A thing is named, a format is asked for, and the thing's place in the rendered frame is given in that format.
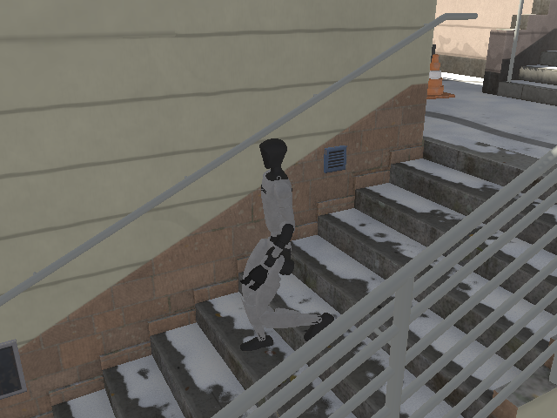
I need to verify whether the left robot foot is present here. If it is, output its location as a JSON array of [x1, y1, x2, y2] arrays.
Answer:
[[304, 313, 334, 341]]

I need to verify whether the robot left upper arm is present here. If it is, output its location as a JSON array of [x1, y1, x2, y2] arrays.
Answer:
[[274, 181, 295, 232]]

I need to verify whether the robot left hand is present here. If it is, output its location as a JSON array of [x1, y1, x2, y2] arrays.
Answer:
[[240, 265, 268, 291]]

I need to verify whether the left robot forearm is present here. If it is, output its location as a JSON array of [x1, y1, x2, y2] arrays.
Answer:
[[260, 224, 294, 270]]

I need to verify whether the robot right thigh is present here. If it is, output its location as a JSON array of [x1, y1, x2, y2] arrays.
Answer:
[[242, 239, 268, 306]]

